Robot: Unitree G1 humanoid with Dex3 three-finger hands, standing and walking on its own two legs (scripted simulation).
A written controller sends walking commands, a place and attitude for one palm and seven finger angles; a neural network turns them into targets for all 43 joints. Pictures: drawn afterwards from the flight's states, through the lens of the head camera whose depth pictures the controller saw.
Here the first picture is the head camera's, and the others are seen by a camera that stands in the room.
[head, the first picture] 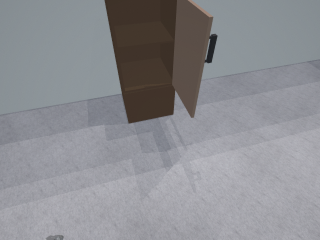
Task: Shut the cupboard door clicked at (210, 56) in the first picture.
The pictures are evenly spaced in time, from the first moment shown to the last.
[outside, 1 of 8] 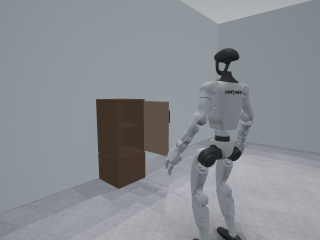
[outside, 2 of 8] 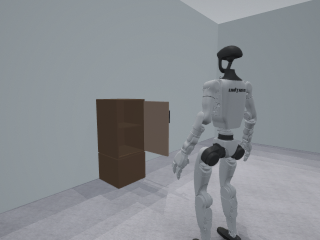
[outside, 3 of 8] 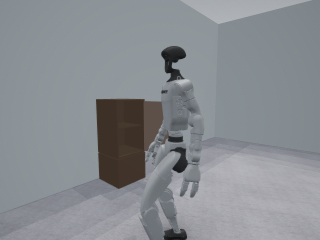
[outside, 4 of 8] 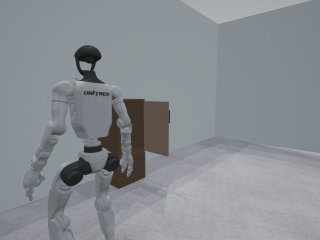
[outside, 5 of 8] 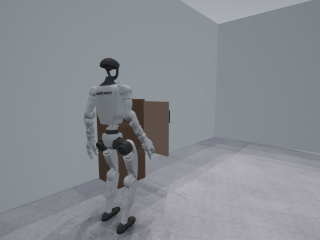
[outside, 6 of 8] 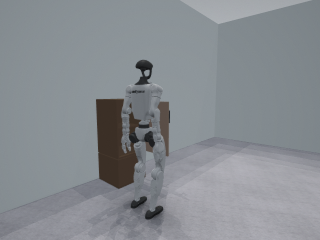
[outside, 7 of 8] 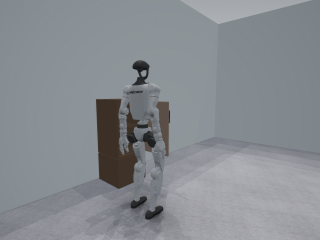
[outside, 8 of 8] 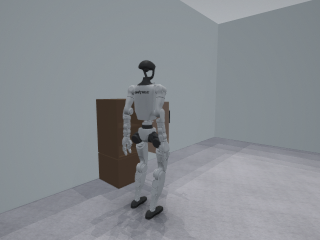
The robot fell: no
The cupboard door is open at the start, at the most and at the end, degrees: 92 92 92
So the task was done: no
